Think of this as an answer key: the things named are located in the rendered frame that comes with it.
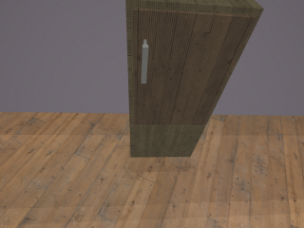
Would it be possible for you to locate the cupboard door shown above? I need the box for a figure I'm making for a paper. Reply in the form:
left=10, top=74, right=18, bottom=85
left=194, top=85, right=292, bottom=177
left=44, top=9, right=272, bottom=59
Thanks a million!
left=133, top=8, right=257, bottom=125

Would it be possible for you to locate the handle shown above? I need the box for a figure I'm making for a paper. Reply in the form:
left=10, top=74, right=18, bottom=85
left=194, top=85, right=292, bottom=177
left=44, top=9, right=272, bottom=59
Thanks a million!
left=141, top=39, right=149, bottom=84

